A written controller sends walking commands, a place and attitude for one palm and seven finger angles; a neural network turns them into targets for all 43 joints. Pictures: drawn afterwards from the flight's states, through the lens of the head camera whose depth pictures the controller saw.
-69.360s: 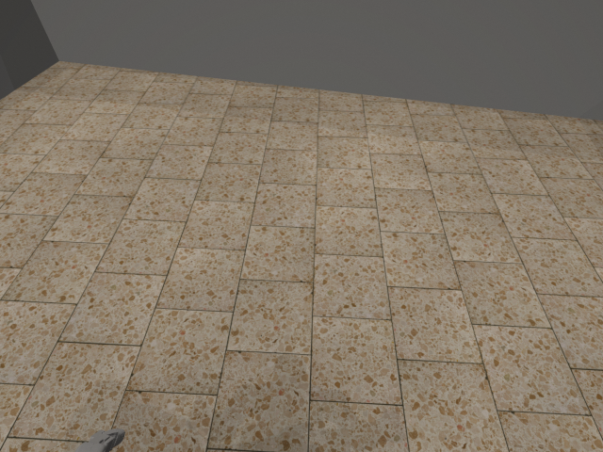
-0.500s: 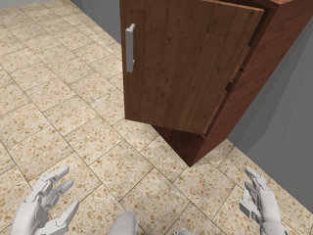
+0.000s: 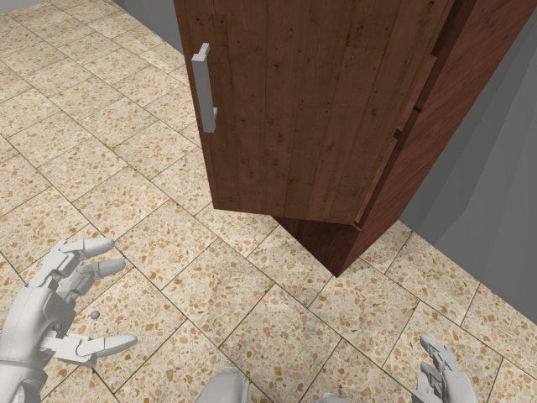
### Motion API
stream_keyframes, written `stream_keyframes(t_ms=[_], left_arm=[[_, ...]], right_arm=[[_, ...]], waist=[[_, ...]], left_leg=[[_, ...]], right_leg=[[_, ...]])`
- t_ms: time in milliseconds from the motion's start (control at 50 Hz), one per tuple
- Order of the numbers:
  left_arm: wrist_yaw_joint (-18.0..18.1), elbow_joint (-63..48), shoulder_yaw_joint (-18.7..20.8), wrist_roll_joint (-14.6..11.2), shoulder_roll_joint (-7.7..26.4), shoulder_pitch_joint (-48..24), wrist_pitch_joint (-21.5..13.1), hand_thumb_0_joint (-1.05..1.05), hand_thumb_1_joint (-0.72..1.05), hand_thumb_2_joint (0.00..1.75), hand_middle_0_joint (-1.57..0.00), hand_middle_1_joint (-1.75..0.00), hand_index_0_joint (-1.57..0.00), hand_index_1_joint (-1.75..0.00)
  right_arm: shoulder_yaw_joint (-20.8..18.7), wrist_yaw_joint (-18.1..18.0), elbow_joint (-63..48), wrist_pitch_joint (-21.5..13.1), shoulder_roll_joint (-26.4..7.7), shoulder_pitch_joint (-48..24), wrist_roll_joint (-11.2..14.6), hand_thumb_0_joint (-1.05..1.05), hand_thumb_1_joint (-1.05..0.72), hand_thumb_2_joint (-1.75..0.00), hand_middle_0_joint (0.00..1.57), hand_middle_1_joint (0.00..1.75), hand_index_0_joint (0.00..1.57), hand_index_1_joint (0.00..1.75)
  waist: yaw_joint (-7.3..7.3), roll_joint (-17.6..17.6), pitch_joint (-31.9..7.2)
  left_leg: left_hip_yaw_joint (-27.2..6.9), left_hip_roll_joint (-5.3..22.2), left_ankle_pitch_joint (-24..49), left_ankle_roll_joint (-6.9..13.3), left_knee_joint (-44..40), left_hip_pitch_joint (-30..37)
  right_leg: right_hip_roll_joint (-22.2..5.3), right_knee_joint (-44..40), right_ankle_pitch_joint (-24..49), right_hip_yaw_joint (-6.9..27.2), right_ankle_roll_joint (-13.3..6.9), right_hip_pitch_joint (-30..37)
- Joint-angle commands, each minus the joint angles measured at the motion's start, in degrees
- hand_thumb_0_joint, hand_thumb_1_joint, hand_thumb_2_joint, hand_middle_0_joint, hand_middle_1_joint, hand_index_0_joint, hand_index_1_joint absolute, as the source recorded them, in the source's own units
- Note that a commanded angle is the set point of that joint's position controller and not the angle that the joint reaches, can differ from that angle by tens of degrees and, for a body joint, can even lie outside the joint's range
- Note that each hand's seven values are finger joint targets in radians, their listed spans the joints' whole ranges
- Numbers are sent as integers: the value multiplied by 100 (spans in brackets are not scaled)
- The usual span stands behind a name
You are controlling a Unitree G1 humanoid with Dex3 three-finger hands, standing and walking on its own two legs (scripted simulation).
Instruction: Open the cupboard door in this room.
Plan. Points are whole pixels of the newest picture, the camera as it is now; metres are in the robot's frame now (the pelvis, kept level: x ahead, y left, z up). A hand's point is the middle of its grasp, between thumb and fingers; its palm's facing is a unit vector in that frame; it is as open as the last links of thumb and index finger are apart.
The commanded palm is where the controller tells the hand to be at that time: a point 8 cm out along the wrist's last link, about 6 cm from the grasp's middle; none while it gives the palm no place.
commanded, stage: raise the hand with hooked fingers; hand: left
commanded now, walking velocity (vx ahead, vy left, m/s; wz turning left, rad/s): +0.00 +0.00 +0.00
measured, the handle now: (207, 90) +0.60 +0.16 +0.11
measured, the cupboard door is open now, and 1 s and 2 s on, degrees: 41 41 41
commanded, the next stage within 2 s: move the hooked fingers beside the handle in 1.08 s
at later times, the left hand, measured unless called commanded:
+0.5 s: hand (73, 263) +0.26 +0.26 +0.11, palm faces -0.02 -1.00 -0.05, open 14.0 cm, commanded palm +0.24 +0.31 +0.12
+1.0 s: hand (77, 241) +0.28 +0.26 +0.12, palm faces -0.02 -1.00 -0.02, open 14.0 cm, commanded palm +0.26 +0.30 +0.12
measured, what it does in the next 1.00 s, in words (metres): stands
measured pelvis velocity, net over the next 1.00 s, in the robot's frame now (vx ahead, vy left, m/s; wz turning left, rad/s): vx -0.01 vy -0.01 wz -0.01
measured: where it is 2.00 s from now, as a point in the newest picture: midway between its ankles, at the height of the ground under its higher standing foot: outside the picture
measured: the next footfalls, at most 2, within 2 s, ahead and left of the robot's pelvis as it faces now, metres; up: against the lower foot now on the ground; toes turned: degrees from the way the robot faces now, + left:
none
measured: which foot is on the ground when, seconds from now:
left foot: down 0.00-1.00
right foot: down 0.00-1.00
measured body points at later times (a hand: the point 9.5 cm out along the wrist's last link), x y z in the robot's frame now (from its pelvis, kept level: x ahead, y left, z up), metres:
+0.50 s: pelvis -0.01 -0.01 +0.02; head +0.02 +0.00 +0.47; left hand +0.25 +0.31 +0.12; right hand +0.16 -0.25 -0.04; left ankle +0.04 +0.10 -0.67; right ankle -0.02 -0.14 -0.67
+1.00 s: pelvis -0.01 -0.01 +0.03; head +0.03 +0.00 +0.48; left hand +0.28 +0.31 +0.12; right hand +0.15 -0.27 -0.04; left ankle +0.04 +0.10 -0.67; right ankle -0.02 -0.14 -0.67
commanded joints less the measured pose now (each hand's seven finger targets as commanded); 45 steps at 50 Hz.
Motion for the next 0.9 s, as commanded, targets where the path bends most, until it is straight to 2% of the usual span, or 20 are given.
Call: stream_keyframes(t_ms=[0,20,40,60,120,180,240,300,360,420,480,540,620,680,720,740,780,840,860,880], left_arm=[[-308,-1160,586,-99,1444,-699,-131,0,-31,38,-29,-108,-29,-108],[-234,-1323,959,-136,1840,-845,-156,0,-34,37,-29,-110,-29,-110],[-180,-1542,972,-176,1751,-855,-206,0,-36,36,-29,-111,-29,-111],[-81,-1562,1073,-211,1778,-863,-248,0,-38,35,-29,-112,-29,-112],[107,-1207,1175,-350,1666,-1033,-279,0,-45,32,-30,-117,-30,-117],[-6,-361,772,-270,1336,-1204,32,0,-50,30,-30,-120,-30,-120],[-334,384,454,-164,1370,-1747,552,0,-50,30,-30,-120,-30,-120],[-557,388,558,-94,1735,-2447,738,0,-50,30,-30,-120,-30,-120],[-548,-28,997,-197,2195,-3106,435,0,-50,30,-30,-120,-30,-120],[-427,34,1445,-300,2572,-3370,56,0,-50,30,-30,-120,-30,-120],[-506,699,1294,-273,2345,-3404,74,0,-50,30,-30,-120,-30,-120],[-758,1453,1112,-230,2304,-3510,502,0,-50,30,-30,-120,-30,-120],[-1010,1678,814,-231,2112,-3430,866,0,-50,30,-30,-120,-30,-120],[-948,1300,1084,-276,2352,-3453,654,0,-50,30,-30,-120,-30,-120],[-811,1012,1314,-320,2542,-3602,373,0,-50,30,-30,-120,-30,-120],[-755,943,1394,-325,2566,-3634,251,0,-50,30,-30,-120,-30,-120],[-652,953,1443,-316,2525,-3647,72,0,-50,30,-30,-120,-30,-120],[-636,1159,1328,-241,2428,-3651,80,0,-50,30,-30,-120,-30,-120],[-669,1156,1225,-228,2340,-3661,119,0,-50,30,-30,-120,-30,-120],[-693,1173,1186,-188,2347,-3652,172,0,-50,30,-30,-120,-30,-120]], right_arm=[[-273,-118,-1124,-407,-820,-256,75,0,-90,-90,20,30,20,30],[-261,-135,-1119,-396,-827,-260,50,0,-90,-90,20,30,20,30],[-241,-150,-1174,-383,-761,-248,60,0,-90,-90,20,30,20,30],[-220,-153,-1173,-365,-719,-261,61,0,-90,-90,20,30,20,30],[-158,-139,-1091,-301,-689,-278,60,0,-90,-90,20,30,20,30],[-120,-124,-1071,-210,-769,-235,108,0,-90,-90,20,30,20,30],[-76,-173,-1158,-166,-895,-222,171,0,-90,-90,20,30,20,30],[-67,-242,-1202,-177,-936,-217,174,0,-90,-90,20,30,20,30],[-32,-274,-1206,-224,-887,-256,121,0,-90,-90,20,30,20,30],[7,-292,-1066,-254,-863,-283,67,0,-90,-90,20,30,20,30],[24,-291,-967,-210,-853,-249,115,0,-90,-90,20,30,20,30],[27,-303,-934,-156,-926,-211,160,0,-90,-90,20,30,20,30],[-9,-277,-1062,-136,-954,-151,180,0,-90,-90,20,30,20,30],[-69,-214,-1110,-145,-965,-102,146,0,-90,-90,20,30,20,30],[-75,-206,-1093,-175,-941,-123,110,0,-90,-90,20,30,20,30],[-66,-188,-1091,-177,-918,-99,99,0,-90,-90,20,30,20,30],[-73,-181,-1054,-170,-898,-70,95,0,-90,-90,20,30,20,30],[-61,-192,-996,-137,-902,-79,107,0,-90,-90,20,30,20,30],[-59,-190,-986,-136,-891,-94,116,0,-90,-90,20,30,20,30],[-70,-198,-976,-124,-902,-79,124,0,-90,-90,20,30,20,30]], waist=[[-49,231,-1462],[56,359,-1581],[88,380,-1781],[120,489,-1728],[111,685,-1294],[-72,545,-753],[-172,313,-330],[-184,247,-627],[-98,344,-1141],[14,389,-1197],[-65,427,-890],[-66,486,-698],[-39,155,-717],[1,-17,-1029],[45,59,-1068],[56,160,-1220],[28,221,-1207],[-19,332,-1035],[-21,535,-1028],[-43,464,-1052]], left_leg=[[-217,29,1651,-22,-1197,1953],[-232,24,1815,-31,-1207,2015],[-213,44,2038,-39,-1263,2257],[-211,54,2084,-62,-1311,2321],[-225,51,1883,-107,-1405,2265],[-240,75,1331,-133,-1589,2092],[-185,40,797,-63,-1730,1830],[-181,17,827,-11,-1784,2033],[-186,6,1157,-7,-1789,2446],[-188,-1,1246,-33,-1792,2459],[-155,10,1027,-43,-1903,2409],[-74,-23,1039,-25,-1948,2284],[-46,-61,1205,15,-1948,2248],[-14,-55,1472,26,-1906,2368],[-2,-60,1590,14,-1878,2401],[9,-59,1626,11,-1898,2486],[20,-47,1581,4,-1898,2524],[54,-45,1509,8,-1894,2454],[41,-50,1487,1,-1925,2505],[34,-40,1500,7,-1938,2548]], right_leg=[[168,-929,1504,-166,-255,218],[204,-893,1608,-163,-299,363],[198,-891,1740,-189,-299,455],[205,-906,1747,-205,-301,483],[261,-1021,1643,-243,-333,460],[246,-1226,1330,-282,-278,245],[230,-1520,1051,-198,-255,244],[217,-1637,1039,-134,-255,427],[247,-1636,1206,-91,-291,688],[260,-1650,1192,-41,-344,913],[257,-1730,1065,-59,-302,757],[210,-1889,1170,10,-283,826],[198,-1990,1340,50,-276,972],[220,-1914,1629,43,-247,1036],[247,-1848,1699,57,-289,1125],[256,-1811,1737,51,-277,1134],[255,-1779,1711,38,-267,1075],[238,-1796,1685,70,-260,1023],[221,-1806,1679,59,-265,1002],[216,-1819,1711,42,-257,1003]])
